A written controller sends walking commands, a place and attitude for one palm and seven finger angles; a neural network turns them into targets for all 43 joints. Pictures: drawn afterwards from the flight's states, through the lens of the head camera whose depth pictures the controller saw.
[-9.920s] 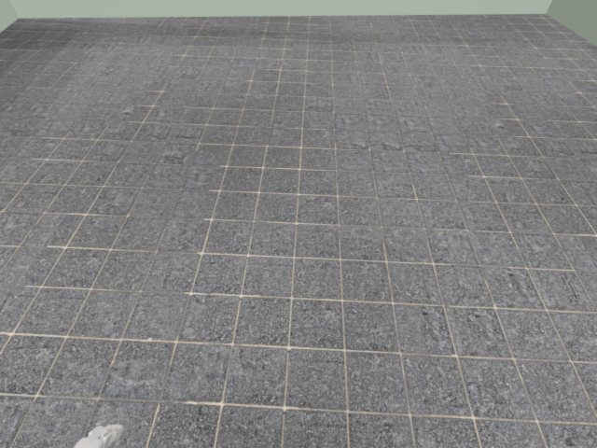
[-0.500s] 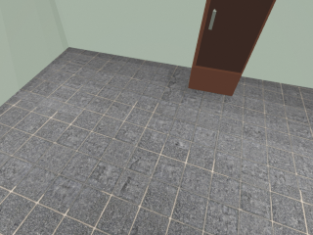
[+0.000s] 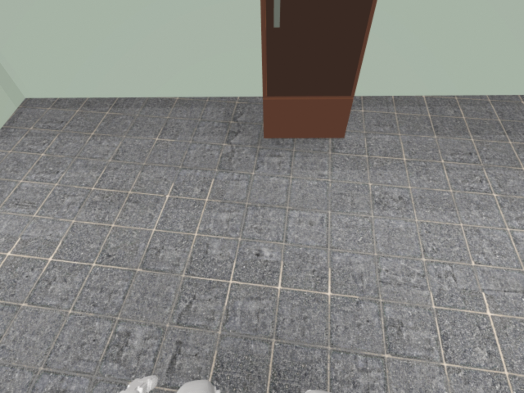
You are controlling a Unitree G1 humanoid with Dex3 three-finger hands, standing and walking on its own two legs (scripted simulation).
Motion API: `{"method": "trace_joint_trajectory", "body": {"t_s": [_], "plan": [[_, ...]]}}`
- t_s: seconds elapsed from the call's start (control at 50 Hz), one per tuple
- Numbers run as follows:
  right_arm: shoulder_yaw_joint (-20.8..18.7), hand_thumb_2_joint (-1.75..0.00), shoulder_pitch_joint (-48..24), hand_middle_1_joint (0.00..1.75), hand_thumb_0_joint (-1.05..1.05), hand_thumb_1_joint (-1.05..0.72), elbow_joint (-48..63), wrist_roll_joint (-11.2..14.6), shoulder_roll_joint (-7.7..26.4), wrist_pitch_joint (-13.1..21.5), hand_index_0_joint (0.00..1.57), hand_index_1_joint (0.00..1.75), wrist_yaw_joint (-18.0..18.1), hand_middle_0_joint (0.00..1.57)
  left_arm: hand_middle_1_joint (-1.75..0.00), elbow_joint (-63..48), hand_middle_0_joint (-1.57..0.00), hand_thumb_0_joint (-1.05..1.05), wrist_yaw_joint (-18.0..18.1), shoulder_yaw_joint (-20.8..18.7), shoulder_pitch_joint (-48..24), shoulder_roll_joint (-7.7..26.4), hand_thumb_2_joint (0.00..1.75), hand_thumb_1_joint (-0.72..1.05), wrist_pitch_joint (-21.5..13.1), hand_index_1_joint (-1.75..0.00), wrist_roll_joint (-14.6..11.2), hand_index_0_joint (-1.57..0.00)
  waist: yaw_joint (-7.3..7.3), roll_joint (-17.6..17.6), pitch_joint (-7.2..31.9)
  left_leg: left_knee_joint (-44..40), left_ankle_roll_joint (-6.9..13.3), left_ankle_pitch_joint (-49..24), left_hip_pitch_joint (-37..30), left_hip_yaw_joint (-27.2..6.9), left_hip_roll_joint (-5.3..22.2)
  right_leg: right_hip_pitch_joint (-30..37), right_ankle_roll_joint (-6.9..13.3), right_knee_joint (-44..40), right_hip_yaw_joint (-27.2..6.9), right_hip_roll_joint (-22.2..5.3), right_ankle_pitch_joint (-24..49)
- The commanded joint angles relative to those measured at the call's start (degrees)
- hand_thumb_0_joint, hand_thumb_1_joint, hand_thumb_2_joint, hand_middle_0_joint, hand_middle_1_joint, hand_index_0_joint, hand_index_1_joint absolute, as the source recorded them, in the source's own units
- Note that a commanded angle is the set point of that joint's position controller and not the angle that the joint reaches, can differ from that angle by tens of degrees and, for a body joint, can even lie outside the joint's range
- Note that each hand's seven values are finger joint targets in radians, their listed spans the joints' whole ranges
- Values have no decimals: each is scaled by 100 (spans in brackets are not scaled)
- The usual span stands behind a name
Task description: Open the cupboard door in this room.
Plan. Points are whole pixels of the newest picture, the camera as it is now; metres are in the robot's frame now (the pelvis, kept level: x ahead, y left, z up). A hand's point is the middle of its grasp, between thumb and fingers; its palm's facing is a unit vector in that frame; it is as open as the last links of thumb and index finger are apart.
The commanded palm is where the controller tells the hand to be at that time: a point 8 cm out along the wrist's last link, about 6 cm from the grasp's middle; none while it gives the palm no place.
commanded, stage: turn or walk to find it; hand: left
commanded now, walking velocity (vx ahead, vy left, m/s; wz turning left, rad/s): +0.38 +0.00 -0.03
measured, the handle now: (276, 6) +1.42 -0.04 -0.04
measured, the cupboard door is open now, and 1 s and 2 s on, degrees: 0 0 0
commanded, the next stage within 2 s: stand and wait in 0.20 s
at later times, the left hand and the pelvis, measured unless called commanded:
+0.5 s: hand out of the picture +0.12 +0.19 -0.18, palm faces +0.10 -0.99 -0.14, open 7.4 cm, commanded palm none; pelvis +0.20 +0.05 +0.00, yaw -1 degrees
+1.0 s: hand (178, 332) +0.25 +0.17 -0.16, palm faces +0.02 -0.98 -0.20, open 7.3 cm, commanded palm none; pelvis +0.25 +0.01 +0.01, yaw +0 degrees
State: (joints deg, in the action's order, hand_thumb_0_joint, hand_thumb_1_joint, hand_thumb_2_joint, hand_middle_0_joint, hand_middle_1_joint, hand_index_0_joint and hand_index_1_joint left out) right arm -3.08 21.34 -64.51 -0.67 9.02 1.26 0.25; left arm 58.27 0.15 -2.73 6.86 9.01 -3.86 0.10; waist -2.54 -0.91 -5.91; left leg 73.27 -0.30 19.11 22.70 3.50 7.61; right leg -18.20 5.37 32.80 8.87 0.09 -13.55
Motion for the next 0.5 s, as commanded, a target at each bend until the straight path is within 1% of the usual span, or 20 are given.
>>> {"method": "trace_joint_trajectory", "body": {"t_s": [0.0, 0.02, 0.04, 0.1, 0.14, 0.18, 0.2, 0.22, 0.24, 0.28, 0.3, 0.32, 0.34, 0.36, 0.38, 0.4, 0.42, 0.44, 0.46, 0.48], "plan": [[-15, -90, 579, 30, 0, -90, 210, -104, 122, -61, 20, 30, -36, 20, -30, 77, -20, 0, 33, -77, 628, 719, 90, 90, -95, -30, 85, -20, 0, 516, 351, -428, -149, -619, 485, -178, 254, -5, 176, -2176, -1188, -1465, 312], [-38, -90, 462, 30, 0, -90, 290, -123, 119, -77, 20, 30, -44, 20, -30, 76, -20, 0, 33, -100, 753, 581, 90, 90, -114, -30, 98, -20, 25, 626, 324, -603, -190, -737, 596, -151, 248, 3, 175, -2241, -1142, -1396, 293], [-42, -90, 250, 30, 0, -90, 387, -128, 160, -77, 20, 30, -57, 20, -30, 108, -20, 0, 34, -97, 865, 566, 90, 90, -130, -30, 99, -20, 84, 681, 279, -798, -225, -822, 756, -133, 262, 111, 224, -2292, -1191, -1401, 341], [-53, -90, -353, 30, 0, -90, 636, -107, 261, -47, 20, 30, -114, 20, -30, 213, -20, 0, 31, -69, 1030, 652, 90, 90, -178, -30, 87, -20, 163, 611, 76, -1392, -301, -1040, 1200, -145, 319, 495, 360, -2393, -1244, -1474, 523], [-39, -90, -767, 30, 0, -90, 766, -106, 309, -4, 20, 30, -146, 20, -30, 309, -20, 0, 37, -58, 1252, 697, 90, 90, -201, -30, 83, -20, 285, 498, 72, -1856, -318, -1059, 1472, -110, 301, 1021, 407, -2301, -1246, -1510, 929], [-13, -90, -1220, 30, 0, -90, 928, -91, 298, 45, 20, 30, -178, 20, -30, 404, -20, 0, 48, -44, 1500, 732, 90, 90, -212, -30, 91, -20, 411, 435, 14, -2444, -312, -1014, 1552, -9, 244, 1396, 435, -2168, -1205, -1539, 1536], [14, -90, -1386, 30, 0, -90, 966, -83, 293, 62, 20, 30, -179, 20, -30, 445, -20, 0, 62, -29, 1567, 736, 90, 90, -207, -30, 92, -20, 436, 490, 10, -2747, -302, -982, 1484, 34, 214, 1534, 426, -2057, -1150, -1553, 1981], [36, -90, -1549, 30, 0, -90, 992, -76, 264, 76, 20, 30, -177, 20, -30, 498, -20, 0, 75, -11, 1668, 716, 90, 90, -195, -30, 94, -20, 493, 438, -17, -2997, -282, -959, 1368, 126, 131, 1639, 394, -1942, -1085, -1539, 2508], [66, -90, -1670, 30, 0, -90, 1007, -69, 236, 89, 20, 30, -169, 20, -30, 559, -20, 0, 88, 9, 1791, 697, 90, 90, -176, -30, 97, -20, 543, 485, 14, -3212, -248, -889, 1221, 213, 21, 1782, 346, -1790, -1038, -1498, 3099], [102, -90, -1755, 30, 0, -90, 976, -56, 204, 128, 20, 30, -146, 20, -30, 646, -20, 0, 128, 23, 1913, 718, 90, 90, -141, -30, 106, -20, 567, 618, 116, -3612, -162, -815, 851, 366, -178, 2023, 262, -1418, -946, -1464, 4162], [112, -90, -1659, 30, 0, -90, 937, -52, 206, 140, 20, 30, -116, 20, -30, 680, -20, 0, 147, 26, 1911, 731, 90, 90, -126, -30, 104, -20, 502, 704, 209, -3791, -119, -825, 558, 435, -292, 2083, 206, -1216, -874, -1435, 4650], [113, -90, -1435, 30, 0, -90, 841, -55, 251, 150, 20, 30, -74, 20, -30, 700, -20, 0, 162, 40, 1882, 734, 90, 90, -111, -30, 92, -20, 369, 725, 368, -4055, -76, -972, 104, 544, -458, 2084, 105, -889, -772, -1340, 5099], [96, -90, -968, 30, 0, -90, 658, -66, 358, 170, 20, 30, -30, 20, -30, 709, -20, 0, 187, 56, 1818, 727, 90, 90, -92, -30, 67, -20, 143, 681, 629, -4536, -38, -1530, -624, 570, -542, 1985, -70, -321, -640, -1190, 5192], [34, -90, -349, 30, 0, -90, 462, -86, 644, 205, 20, 30, 4, 20, -30, 704, -20, 0, 195, 85, 1798, 662, 90, 90, -66, -30, 38, -20, -68, 261, 1059, -4673, 68, -3196, -1909, 320, -215, 1317, -316, 532, -489, -970, 4323], [-41, -90, 301, 30, 0, -90, 312, -115, 1067, 234, 20, 30, 60, 20, -30, 656, -20, 0, 211, 152, 1960, 432, 90, 90, -68, -30, -29, -20, -256, -576, 1762, -4171, 591, -5698, -3566, -708, 925, -18, -574, 1575, -208, -487, 2017], [-50, -90, 657, 30, 0, -90, 138, -38, 1258, 184, 20, 30, 82, 20, -30, 606, -20, 0, 212, 214, 2021, 275, 90, 90, -62, -30, -66, -20, -294, -1296, 2086, -4392, 1256, -7829, -3866, -1390, 1901, -460, -651, 2875, -352, -99, -2196], [28, -90, 284, 30, 0, -90, 177, 8, 1161, 133, 20, 30, 119, 20, -30, 594, -20, 0, 263, 155, 1960, 365, 90, 90, 16, -30, -28, -20, -81, -898, 1771, -4563, 1379, -7531, -3334, -1137, 1895, -473, -618, 3070, -839, -322, -2393], [78, -90, -125, 30, 0, -90, 230, 11, 982, 159, 20, 30, 160, 20, -30, 641, -20, 0, 270, 160, 1807, 284, 90, 90, 72, -30, -7, -20, 7, -928, 1417, -4845, 1264, -6575, -2781, -1013, 1704, -535, -687, 2976, -902, -468, -2137], [103, -90, -501, 30, 0, -90, 321, 11, 817, 139, 20, 30, 165, 20, -30, 626, -20, 0, 231, 142, 1591, 249, 90, 90, 123, -30, 20, -20, 106, -734, 822, -5077, 1091, -5554, -1997, -807, 1469, -481, -716, 2718, -848, -615, -1955], [140, -90, -664, 30, 0, -90, 367, -10, 676, 125, 20, 30, 157, 20, -30, 619, -20, 0, 198, 134, 1514, 167, 90, 90, 180, -30, 39, -20, 169, -688, 629, -5284, 937, -4880, -1539, -632, 1227, -241, -738, 2394, -807, -664, -1745]]}}
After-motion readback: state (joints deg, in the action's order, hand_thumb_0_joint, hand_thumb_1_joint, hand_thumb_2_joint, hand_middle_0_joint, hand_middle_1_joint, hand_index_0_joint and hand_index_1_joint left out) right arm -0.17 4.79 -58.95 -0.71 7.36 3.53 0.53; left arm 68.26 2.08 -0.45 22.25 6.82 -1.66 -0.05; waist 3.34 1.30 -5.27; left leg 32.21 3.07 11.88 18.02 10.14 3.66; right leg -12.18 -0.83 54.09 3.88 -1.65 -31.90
